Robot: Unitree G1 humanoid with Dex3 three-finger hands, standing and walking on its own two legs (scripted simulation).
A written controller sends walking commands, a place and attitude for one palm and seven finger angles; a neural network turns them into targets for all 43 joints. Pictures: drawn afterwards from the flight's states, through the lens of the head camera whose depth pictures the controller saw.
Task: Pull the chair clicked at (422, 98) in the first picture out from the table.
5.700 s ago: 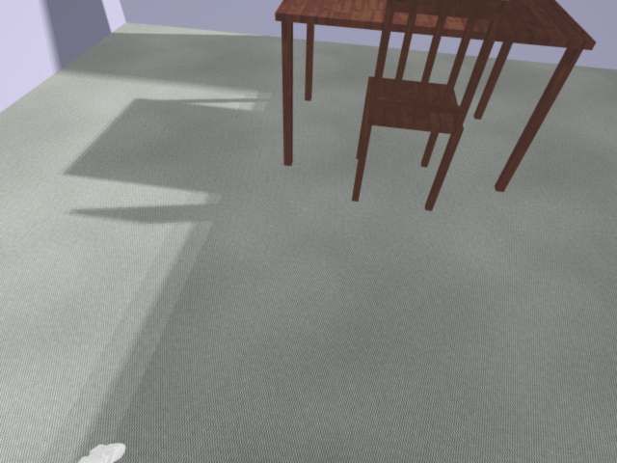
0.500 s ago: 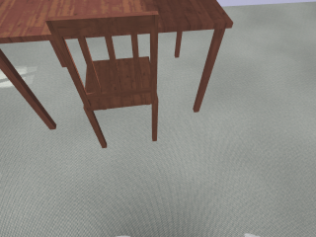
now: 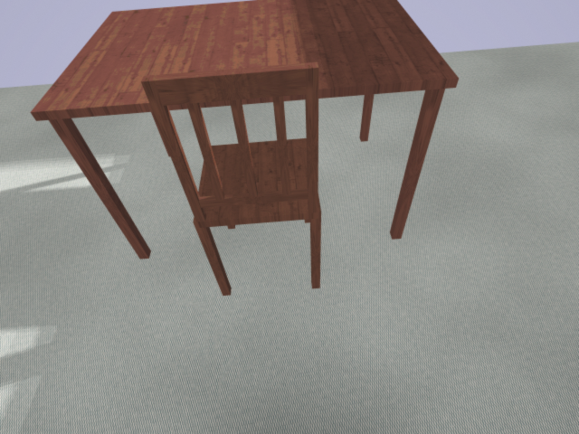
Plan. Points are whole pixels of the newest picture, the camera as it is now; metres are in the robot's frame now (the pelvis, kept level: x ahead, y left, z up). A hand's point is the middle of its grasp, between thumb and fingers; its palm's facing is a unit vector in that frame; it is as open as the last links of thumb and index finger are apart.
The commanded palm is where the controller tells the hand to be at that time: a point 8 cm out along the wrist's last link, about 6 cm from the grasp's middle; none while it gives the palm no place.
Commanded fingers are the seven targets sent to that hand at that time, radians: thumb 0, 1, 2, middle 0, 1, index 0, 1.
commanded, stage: take the last steps up to it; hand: left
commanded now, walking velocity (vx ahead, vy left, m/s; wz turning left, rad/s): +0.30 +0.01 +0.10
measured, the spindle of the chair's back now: (245, 152) +0.77 +0.16 -0.08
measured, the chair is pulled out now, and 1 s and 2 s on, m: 0.00 0.00 0.00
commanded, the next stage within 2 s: come to a stop and stand still in 0.92 s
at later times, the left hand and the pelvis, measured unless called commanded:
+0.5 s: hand out of the picture +0.02 +0.22 -0.18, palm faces +0.08 -0.99 -0.13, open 7.4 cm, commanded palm none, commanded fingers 0.00 0.90 0.90 -0.20 -0.30 -0.20 -0.30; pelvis +0.11 +0.06 +0.00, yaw +1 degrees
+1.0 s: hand (214, 304) +0.39 +0.19 -0.17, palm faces -0.01 -0.98 -0.20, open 7.4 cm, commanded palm none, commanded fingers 0.00 0.90 0.90 -0.20 -0.30 -0.20 -0.30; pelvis +0.29 +0.01 -0.01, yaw +0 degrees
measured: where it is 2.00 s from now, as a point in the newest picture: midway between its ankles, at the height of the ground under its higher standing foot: (312, 425)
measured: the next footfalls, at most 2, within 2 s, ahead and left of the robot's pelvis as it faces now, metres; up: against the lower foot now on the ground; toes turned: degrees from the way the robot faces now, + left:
left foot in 0.40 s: +0.15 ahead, +0.16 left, +0.00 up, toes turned +10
right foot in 0.88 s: +0.39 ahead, -0.08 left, +0.00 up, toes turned -7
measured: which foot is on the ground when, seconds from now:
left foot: up 0.00-0.38, down 0.40-0.90, up 0.92-1.00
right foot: down 0.00-0.40, up 0.42-0.86, down 0.88-1.00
